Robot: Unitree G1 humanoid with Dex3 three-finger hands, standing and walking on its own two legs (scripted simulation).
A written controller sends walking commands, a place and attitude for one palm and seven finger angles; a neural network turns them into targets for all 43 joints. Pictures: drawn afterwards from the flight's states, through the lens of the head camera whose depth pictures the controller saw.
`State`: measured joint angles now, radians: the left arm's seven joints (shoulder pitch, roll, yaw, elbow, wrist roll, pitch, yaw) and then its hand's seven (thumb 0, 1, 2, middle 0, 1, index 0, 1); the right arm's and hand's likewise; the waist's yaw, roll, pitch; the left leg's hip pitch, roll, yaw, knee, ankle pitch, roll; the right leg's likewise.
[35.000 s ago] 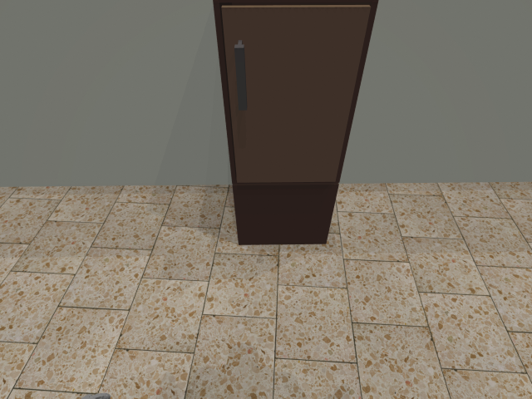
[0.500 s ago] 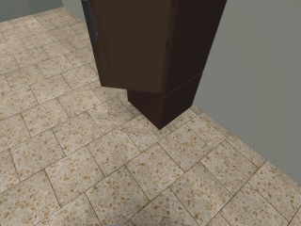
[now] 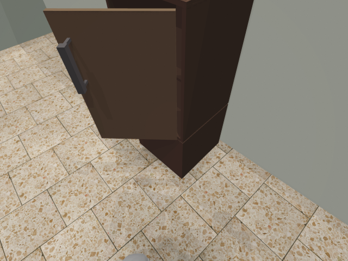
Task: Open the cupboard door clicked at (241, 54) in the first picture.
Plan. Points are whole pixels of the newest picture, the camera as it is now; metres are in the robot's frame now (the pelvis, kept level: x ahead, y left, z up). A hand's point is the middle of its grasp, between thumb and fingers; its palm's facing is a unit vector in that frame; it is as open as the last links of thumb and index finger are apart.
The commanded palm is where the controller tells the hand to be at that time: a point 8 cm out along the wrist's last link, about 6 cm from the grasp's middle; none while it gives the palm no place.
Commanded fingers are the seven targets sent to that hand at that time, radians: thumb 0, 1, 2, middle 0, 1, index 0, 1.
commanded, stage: take the last steps up to it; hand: left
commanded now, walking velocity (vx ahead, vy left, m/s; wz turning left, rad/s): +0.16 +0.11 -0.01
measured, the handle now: (75, 67) +0.67 +0.36 +0.07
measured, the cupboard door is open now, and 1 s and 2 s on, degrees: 42 42 42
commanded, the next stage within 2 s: come to a stop and stand still in 0.04 s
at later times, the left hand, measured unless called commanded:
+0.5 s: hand out of the picture +0.14 +0.27 -0.19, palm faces +0.02 -0.98 -0.19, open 7.4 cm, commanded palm none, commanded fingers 0.00 0.90 0.90 -0.20 -0.30 -0.20 -0.30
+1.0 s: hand out of the picture +0.13 +0.17 -0.19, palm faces +0.00 -0.98 -0.19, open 7.3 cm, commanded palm none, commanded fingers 0.00 0.90 0.90 -0.20 -0.30 -0.20 -0.30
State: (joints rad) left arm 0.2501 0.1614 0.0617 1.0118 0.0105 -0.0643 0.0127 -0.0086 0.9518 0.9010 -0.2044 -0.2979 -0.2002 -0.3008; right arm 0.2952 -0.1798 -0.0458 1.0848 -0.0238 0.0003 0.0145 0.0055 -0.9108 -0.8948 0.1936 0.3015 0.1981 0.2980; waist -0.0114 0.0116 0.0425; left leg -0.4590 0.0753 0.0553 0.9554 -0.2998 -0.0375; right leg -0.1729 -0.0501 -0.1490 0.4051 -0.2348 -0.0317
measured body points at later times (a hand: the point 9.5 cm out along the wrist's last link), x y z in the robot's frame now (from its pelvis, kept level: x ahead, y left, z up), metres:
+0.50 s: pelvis +0.09 +0.07 -0.01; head +0.13 +0.11 +0.44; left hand +0.14 +0.32 -0.17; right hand +0.18 -0.16 -0.14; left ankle +0.15 +0.17 -0.75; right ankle +0.04 -0.07 -0.65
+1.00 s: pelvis +0.08 +0.00 -0.01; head +0.09 +0.00 +0.44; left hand +0.13 +0.23 -0.17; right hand +0.05 -0.24 -0.17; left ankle +0.07 +0.12 -0.75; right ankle +0.03 -0.12 -0.75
